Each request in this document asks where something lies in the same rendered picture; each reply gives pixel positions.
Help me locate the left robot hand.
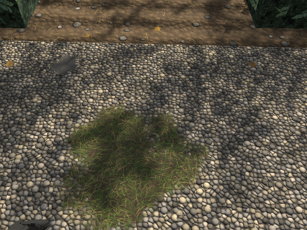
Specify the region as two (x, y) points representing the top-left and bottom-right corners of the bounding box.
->
(8, 218), (49, 230)

